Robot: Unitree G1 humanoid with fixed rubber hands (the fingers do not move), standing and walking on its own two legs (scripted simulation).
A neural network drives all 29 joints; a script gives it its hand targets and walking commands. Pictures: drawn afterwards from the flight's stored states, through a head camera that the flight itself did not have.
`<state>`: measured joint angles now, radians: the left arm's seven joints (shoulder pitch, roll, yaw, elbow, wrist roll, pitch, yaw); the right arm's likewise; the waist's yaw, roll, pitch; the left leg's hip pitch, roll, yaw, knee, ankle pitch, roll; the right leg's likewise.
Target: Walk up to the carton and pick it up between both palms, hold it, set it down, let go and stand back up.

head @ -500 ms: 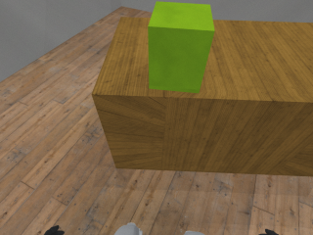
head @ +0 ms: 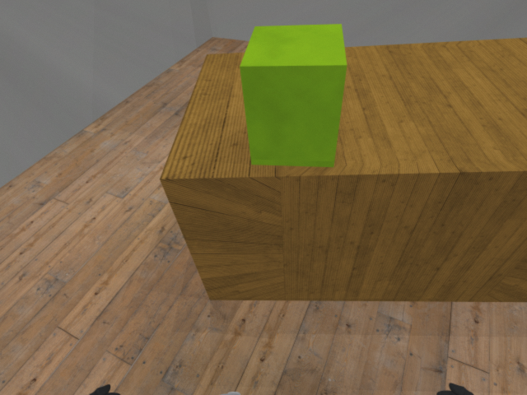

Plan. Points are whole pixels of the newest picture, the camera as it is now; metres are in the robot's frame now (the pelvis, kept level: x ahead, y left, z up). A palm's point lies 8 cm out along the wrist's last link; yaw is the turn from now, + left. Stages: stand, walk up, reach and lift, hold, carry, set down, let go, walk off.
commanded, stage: walk up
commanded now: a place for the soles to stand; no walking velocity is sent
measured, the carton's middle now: (294, 97) +0.76 -0.06 +0.07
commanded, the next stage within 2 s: none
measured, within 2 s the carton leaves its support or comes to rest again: neither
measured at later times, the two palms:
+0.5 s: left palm (131, 387) +0.18 +0.24 -0.09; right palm out of the picture +0.12 -0.37 -0.09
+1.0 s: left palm (131, 330) +0.25 +0.25 -0.04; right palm (495, 327) +0.26 -0.36 -0.09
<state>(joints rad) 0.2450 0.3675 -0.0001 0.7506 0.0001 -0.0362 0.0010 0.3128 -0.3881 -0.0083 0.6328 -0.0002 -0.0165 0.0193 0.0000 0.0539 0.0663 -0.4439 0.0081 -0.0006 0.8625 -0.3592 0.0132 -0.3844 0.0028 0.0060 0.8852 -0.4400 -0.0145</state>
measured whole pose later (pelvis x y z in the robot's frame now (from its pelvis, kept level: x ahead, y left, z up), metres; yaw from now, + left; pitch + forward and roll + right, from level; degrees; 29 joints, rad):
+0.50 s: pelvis +0.08 -0.06 -0.01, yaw -1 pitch -4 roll +4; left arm 0.28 0.45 0.00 0.75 0.00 -0.04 -0.08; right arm 0.47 -0.40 -0.01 0.63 0.00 -0.08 0.01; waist 0.00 -0.08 0.04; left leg -0.31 0.04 0.00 0.89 -0.52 0.00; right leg -0.55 -0.04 0.01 0.93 -0.39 -0.03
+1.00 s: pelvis +0.17 -0.06 +0.02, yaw +2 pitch -4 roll +0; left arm 0.30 0.38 0.00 0.75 0.00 -0.05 -0.04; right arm 0.39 -0.45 -0.01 0.64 0.00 -0.04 0.03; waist 0.00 0.09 0.05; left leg -0.54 0.04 0.00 0.93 -0.28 0.02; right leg -0.30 -0.02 -0.07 0.75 -0.39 -0.06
